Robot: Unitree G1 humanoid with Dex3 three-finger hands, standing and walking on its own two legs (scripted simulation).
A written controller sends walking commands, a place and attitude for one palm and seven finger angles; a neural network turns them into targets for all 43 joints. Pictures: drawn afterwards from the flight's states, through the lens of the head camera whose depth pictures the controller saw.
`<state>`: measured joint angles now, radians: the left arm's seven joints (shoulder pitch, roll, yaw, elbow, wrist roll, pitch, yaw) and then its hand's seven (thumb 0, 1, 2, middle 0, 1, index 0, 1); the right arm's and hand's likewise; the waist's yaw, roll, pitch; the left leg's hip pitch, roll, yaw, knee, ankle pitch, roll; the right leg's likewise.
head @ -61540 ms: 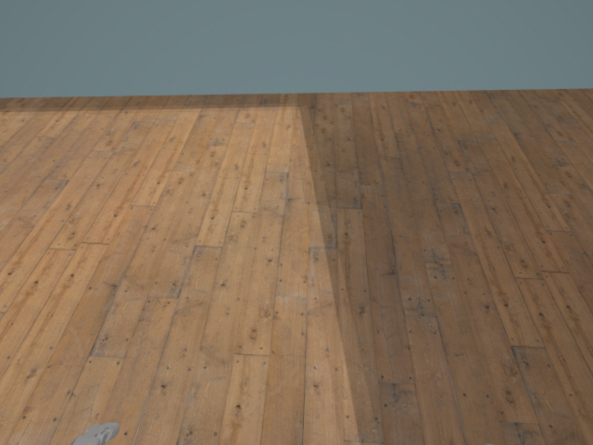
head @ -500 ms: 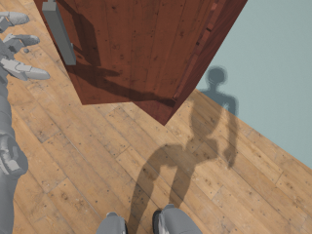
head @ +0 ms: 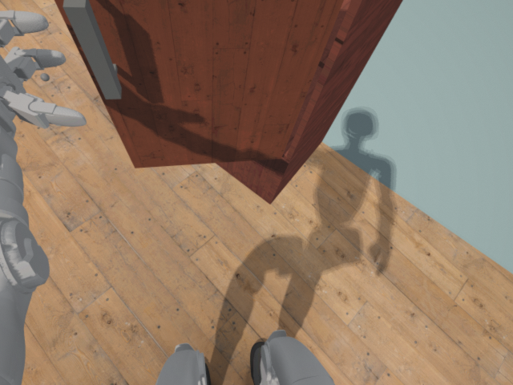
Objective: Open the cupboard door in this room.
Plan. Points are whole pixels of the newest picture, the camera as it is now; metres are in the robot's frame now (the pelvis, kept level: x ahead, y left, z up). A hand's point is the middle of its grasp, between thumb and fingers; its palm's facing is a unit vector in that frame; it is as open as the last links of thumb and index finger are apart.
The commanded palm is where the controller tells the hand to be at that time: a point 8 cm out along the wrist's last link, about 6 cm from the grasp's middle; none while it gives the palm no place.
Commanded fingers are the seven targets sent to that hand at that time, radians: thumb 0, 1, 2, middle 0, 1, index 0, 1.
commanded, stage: slide the fingers in behind the handle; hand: left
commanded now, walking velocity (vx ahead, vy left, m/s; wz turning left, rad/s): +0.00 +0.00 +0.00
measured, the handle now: (98, 43) +0.60 +0.18 +0.09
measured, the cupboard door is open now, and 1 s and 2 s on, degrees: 46 46 46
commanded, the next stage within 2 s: close the thumb around the handle in 1.50 s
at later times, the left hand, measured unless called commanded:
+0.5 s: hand (67, 79) +0.54 +0.21 +0.09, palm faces +0.03 -1.00 -0.01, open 14.0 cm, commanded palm +0.52 +0.24 +0.08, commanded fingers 0.00 -0.50 0.30 -0.30 -1.20 -0.30 -1.20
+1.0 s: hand (100, 77) +0.54 +0.17 +0.09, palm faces +0.03 -1.00 -0.01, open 14.0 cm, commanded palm +0.52 +0.21 +0.08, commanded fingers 0.00 -0.50 0.30 -0.30 -1.20 -0.30 -1.20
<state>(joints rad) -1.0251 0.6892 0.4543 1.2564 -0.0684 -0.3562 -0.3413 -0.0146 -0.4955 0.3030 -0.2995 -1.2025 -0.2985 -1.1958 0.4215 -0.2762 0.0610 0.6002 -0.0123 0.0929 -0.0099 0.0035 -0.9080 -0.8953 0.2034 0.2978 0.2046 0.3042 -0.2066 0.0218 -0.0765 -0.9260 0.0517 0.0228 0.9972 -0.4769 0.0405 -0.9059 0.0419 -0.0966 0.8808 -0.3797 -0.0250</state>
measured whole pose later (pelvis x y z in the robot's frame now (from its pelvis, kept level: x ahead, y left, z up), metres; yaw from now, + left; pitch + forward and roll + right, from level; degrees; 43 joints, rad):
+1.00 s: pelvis +0.01 +0.00 +0.00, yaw +0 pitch +23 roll -4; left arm -1.02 0.48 0.36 1.22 -0.05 -0.38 -0.14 -0.01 -0.50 0.30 -0.27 -1.20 -0.29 -1.19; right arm 0.43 -0.25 0.04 0.63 -0.03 0.07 0.04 0.00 -0.91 -0.90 0.20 0.30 0.20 0.30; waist -0.19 0.04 -0.10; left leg -0.91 0.04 0.03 0.99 -0.49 0.05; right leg -0.90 0.03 -0.09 0.89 -0.40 -0.02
